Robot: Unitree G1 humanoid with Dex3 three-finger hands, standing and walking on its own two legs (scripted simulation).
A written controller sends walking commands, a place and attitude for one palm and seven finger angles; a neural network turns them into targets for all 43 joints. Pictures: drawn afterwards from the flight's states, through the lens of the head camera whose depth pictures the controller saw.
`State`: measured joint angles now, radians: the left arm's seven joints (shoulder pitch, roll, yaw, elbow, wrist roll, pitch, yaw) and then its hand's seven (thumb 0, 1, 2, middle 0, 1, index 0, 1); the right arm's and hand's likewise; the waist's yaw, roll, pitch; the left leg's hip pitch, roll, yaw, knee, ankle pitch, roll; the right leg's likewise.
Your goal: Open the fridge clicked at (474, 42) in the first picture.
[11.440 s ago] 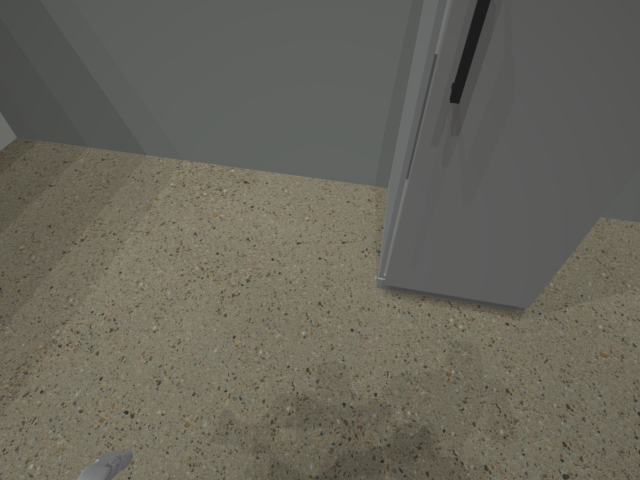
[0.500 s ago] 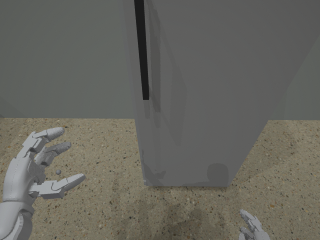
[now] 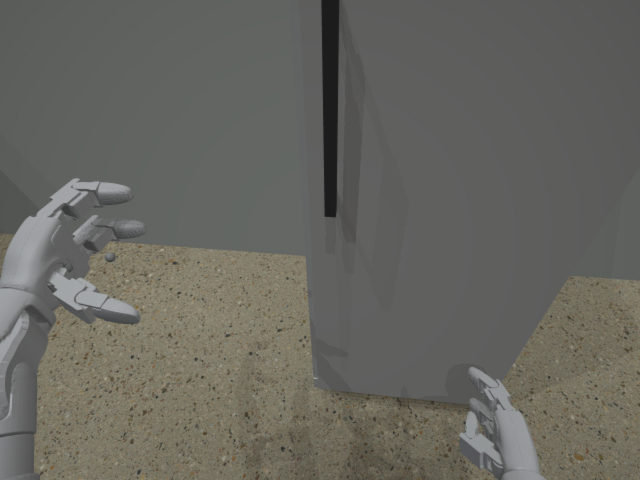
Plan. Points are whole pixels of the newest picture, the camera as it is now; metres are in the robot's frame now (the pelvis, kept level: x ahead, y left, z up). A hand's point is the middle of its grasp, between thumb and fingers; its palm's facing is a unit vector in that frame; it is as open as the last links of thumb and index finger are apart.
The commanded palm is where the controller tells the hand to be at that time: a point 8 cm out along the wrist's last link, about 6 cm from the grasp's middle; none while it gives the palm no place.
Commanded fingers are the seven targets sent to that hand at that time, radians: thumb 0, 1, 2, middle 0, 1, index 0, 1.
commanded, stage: raise the hand to about handle height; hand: left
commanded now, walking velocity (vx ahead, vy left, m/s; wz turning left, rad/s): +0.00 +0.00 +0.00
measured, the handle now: (332, 118) +0.53 +0.06 +0.23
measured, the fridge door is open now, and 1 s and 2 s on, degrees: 0 0 0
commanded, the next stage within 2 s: move the hooked fingers beside the handle in 0.68 s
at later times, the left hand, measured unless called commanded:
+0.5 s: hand (108, 228) +0.27 +0.26 +0.22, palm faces +0.07 -0.99 -0.10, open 14.0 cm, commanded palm +0.24 +0.31 +0.23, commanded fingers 0.00 -0.50 0.30 -0.30 -1.20 -0.30 -1.20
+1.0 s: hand (124, 215) +0.30 +0.26 +0.22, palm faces +0.11 -0.99 -0.08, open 14.0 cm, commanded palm +0.27 +0.29 +0.22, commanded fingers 0.00 -0.50 0.30 -0.30 -1.20 -0.30 -1.20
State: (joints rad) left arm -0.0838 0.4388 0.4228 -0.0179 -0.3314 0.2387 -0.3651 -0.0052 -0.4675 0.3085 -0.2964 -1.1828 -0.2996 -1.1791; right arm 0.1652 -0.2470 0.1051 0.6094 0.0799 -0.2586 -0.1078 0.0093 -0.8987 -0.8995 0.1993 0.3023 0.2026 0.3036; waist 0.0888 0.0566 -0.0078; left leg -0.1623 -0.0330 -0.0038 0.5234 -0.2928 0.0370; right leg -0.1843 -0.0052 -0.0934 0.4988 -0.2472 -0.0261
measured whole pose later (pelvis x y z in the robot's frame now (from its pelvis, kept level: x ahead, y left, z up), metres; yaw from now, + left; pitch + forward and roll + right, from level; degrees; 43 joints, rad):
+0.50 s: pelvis +0.00 -0.01 +0.00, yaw -1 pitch -4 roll +0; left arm -0.14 0.47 0.49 -0.03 -0.34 0.28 -0.41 -0.01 -0.50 0.30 -0.30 -1.20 -0.30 -1.20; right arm 0.20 -0.28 0.09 0.61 0.08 -0.21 -0.09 0.01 -0.90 -0.90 0.20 0.30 0.20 0.30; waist 0.07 0.05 -0.01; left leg -0.13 -0.02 0.01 0.48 -0.27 0.03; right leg -0.16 0.01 -0.08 0.46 -0.22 -0.04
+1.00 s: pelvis +0.00 -0.01 +0.00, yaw +0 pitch -4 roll +0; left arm -0.31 0.48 0.43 0.14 -0.29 0.33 -0.37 -0.01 -0.50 0.29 -0.30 -1.20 -0.30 -1.20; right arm 0.17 -0.27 0.10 0.63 0.10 -0.22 -0.11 0.01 -0.90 -0.90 0.20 0.30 0.20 0.30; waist 0.08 0.06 0.00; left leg -0.16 -0.02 -0.02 0.50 -0.28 0.02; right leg -0.18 0.01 -0.10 0.48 -0.24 -0.04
